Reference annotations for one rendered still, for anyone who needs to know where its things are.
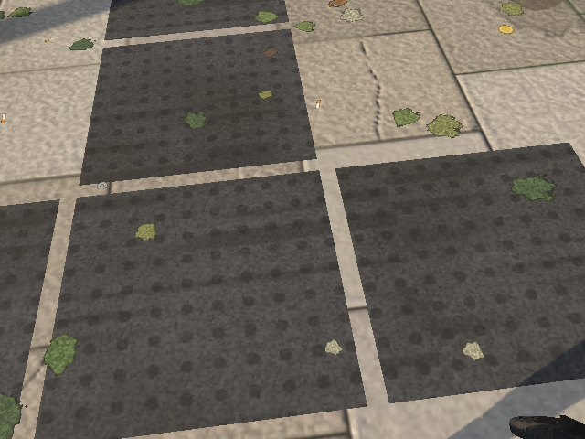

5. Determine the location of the robot right hand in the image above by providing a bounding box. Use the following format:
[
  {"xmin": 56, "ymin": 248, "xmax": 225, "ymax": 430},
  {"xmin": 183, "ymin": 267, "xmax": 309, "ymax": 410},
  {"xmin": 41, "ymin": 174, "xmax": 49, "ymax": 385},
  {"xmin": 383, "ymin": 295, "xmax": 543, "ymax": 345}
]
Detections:
[{"xmin": 509, "ymin": 415, "xmax": 585, "ymax": 439}]

